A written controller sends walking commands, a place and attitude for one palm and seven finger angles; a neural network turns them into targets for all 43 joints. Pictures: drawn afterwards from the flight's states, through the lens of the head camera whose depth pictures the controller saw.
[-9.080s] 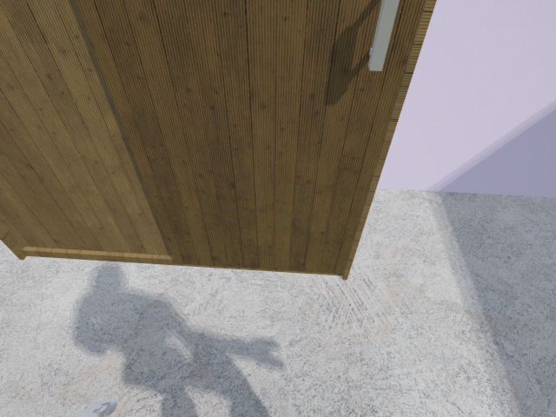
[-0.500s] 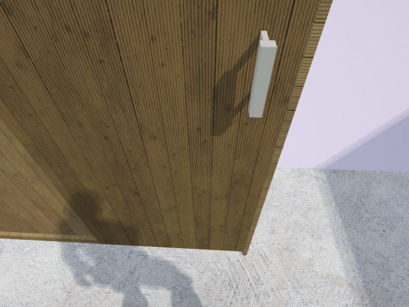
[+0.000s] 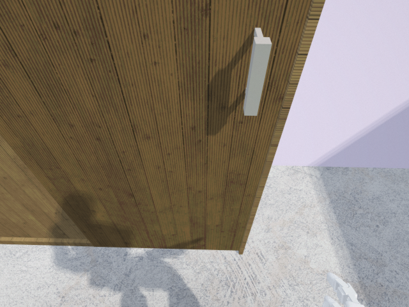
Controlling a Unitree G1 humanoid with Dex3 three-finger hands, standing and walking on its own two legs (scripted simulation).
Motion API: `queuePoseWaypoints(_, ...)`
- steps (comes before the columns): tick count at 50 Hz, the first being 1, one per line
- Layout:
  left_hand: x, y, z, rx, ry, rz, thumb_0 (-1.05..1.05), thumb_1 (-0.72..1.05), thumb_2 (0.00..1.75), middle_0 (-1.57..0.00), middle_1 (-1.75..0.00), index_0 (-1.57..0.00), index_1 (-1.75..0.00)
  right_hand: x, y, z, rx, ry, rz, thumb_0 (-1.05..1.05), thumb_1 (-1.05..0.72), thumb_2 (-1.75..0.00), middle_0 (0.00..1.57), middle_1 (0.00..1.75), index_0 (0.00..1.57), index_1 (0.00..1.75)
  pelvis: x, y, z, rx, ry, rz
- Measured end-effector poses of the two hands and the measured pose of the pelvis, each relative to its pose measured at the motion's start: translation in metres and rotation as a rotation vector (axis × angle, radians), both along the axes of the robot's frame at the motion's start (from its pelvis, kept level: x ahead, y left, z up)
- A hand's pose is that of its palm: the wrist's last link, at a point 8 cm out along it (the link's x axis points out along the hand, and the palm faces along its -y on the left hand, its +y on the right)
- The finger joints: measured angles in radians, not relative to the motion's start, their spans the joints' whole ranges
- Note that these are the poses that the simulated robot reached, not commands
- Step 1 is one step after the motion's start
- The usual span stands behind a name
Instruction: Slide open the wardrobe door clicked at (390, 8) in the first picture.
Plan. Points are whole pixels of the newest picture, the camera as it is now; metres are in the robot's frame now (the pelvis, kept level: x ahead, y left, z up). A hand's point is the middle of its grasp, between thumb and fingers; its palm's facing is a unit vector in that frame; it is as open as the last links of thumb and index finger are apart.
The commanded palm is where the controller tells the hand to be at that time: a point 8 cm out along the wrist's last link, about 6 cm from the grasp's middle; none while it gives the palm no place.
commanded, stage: raise the hand with hooked fingers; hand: right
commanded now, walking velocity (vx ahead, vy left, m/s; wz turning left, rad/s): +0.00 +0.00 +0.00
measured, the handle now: (254, 73) +0.47 -0.06 +0.24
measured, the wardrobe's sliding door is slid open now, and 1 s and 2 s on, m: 0.00 0.00 0.00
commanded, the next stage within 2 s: move the hooked fingers beside the handle in 1.98 s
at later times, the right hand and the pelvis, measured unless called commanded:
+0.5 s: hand (334, 281) +0.17 -0.19 +0.05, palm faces +0.03 +0.99 -0.11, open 9.8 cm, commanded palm +0.15 -0.25 +0.06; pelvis -0.02 +0.04 -0.04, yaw -3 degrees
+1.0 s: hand (389, 221) +0.23 -0.25 +0.15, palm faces +0.07 +0.99 -0.11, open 12.7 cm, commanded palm +0.20 -0.29 +0.17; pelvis +0.00 +0.01 -0.01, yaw -1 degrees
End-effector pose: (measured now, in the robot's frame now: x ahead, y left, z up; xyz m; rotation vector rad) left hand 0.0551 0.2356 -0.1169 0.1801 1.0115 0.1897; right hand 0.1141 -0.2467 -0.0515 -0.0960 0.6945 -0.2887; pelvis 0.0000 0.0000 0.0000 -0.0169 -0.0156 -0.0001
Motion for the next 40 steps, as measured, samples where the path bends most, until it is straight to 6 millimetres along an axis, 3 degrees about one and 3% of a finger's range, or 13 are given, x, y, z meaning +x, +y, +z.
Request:
queuePoseWaypoints(3,0.033,0.006,0.007,-0.001,-0.181,-0.030,0.01,0.91,0.90,-0.20,-0.30,-0.20,-0.30,0.051,0.004,0.062,-0.020,-0.400,0.059,0.02,-0.86,-0.87,0.20,0.34,0.21,0.34,-0.005,0.002,-0.007,0.008,0.028,-0.019)
queuePoseWaypoints(6,0.067,0.015,0.016,0.002,-0.322,-0.052,0.01,0.91,0.90,-0.20,-0.30,-0.20,-0.30,0.072,0.015,0.089,0.001,-0.676,0.197,0.01,-0.81,-0.85,0.20,0.37,0.21,0.37,-0.011,0.009,-0.020,0.012,0.086,-0.003)
queuePoseWaypoints(10,0.105,0.031,0.032,0.025,-0.468,-0.077,0.01,0.91,0.90,-0.20,-0.30,-0.20,-0.30,0.058,0.026,0.069,0.063,-0.696,0.352,0.00,-0.73,-0.81,0.21,0.42,0.21,0.42,-0.018,0.020,-0.038,0.014,0.119,0.006)
queuePoseWaypoints(13,0.125,0.040,0.045,0.061,-0.535,-0.102,0.01,0.91,0.90,-0.20,-0.30,-0.20,-0.30,0.031,0.018,0.050,0.098,-0.595,0.290,0.00,-0.66,-0.79,0.22,0.46,0.22,0.46,-0.018,0.027,-0.044,0.020,0.124,-0.002)
queuePoseWaypoints(16,0.136,0.043,0.051,0.089,-0.559,-0.138,0.01,0.91,0.90,-0.20,-0.30,-0.20,-0.30,0.006,0.006,0.054,0.045,-0.588,0.182,0.01,-0.59,-0.76,0.23,0.51,0.23,0.50,-0.017,0.034,-0.045,0.035,0.117,-0.022)
queuePoseWaypoints(18,0.139,0.042,0.050,0.097,-0.552,-0.170,0.01,0.91,0.90,-0.20,-0.30,-0.20,-0.30,-0.001,0.001,0.068,-0.006,-0.645,0.151,0.01,-0.54,-0.74,0.23,0.53,0.23,0.53,-0.016,0.037,-0.045,0.046,0.109,-0.039)
queuePoseWaypoints(21,0.138,0.037,0.040,0.085,-0.519,-0.204,0.01,0.91,0.90,-0.20,-0.30,-0.20,-0.30,0.006,0.001,0.089,-0.046,-0.737,0.183,0.01,-0.47,-0.71,0.23,0.58,0.23,0.58,-0.018,0.042,-0.043,0.058,0.096,-0.058)
queuePoseWaypoints(26,0.120,0.029,0.026,0.030,-0.450,-0.177,0.01,0.91,0.90,-0.20,-0.30,-0.20,-0.30,0.046,0.002,0.110,-0.017,-0.706,0.320,0.01,-0.35,-0.66,0.24,0.65,0.24,0.65,-0.015,0.045,-0.034,0.055,0.080,-0.054)
queuePoseWaypoints(31,0.099,0.028,0.023,-0.008,-0.417,-0.102,0.02,0.90,0.90,-0.20,-0.30,-0.20,-0.30,0.076,-0.013,0.131,0.001,-0.658,0.308,0.01,-0.24,-0.61,0.25,0.73,0.26,0.73,-0.005,0.043,-0.023,0.039,0.076,-0.027)
queuePoseWaypoints(35,0.090,0.034,0.025,-0.002,-0.407,-0.074,0.02,0.90,0.90,-0.20,-0.30,-0.20,-0.30,0.084,-0.022,0.152,-0.011,-0.702,0.287,0.01,-0.15,-0.57,0.26,0.79,0.26,0.79,0.003,0.037,-0.017,0.031,0.074,-0.012)
queuePoseWaypoints(40,0.092,0.039,0.033,0.037,-0.412,-0.072,0.02,0.90,0.90,-0.20,-0.30,-0.20,-0.30,0.087,-0.028,0.164,-0.006,-0.714,0.295,0.00,-0.03,-0.52,0.26,0.86,0.27,0.86,0.008,0.028,-0.013,0.030,0.061,-0.008)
